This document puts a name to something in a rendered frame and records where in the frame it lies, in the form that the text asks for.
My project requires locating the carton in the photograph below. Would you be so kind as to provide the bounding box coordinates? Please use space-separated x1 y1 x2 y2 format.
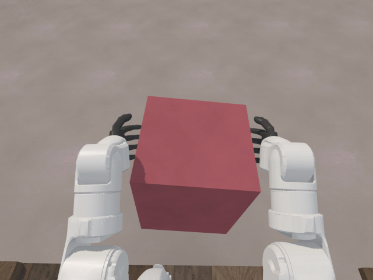
130 96 261 234

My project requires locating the robot right hand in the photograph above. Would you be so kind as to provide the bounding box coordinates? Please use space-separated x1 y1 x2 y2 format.
250 117 277 163

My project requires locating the left robot upper arm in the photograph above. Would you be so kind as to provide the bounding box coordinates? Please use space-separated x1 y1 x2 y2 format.
59 246 129 280

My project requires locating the left robot forearm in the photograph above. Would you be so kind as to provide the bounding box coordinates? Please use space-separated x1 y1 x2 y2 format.
58 135 130 280

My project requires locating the right robot upper arm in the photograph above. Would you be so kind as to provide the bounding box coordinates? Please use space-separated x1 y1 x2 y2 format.
262 242 335 280

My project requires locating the right robot forearm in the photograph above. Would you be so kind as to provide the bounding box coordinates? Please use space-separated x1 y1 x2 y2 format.
259 136 336 280

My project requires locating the robot left hand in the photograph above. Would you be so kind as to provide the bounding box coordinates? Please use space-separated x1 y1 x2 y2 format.
109 114 141 160

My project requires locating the left robot shin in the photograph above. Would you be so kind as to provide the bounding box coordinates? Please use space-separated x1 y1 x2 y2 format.
153 264 165 270

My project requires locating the robot left thigh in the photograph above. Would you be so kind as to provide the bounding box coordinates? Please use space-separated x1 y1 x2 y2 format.
137 268 171 280

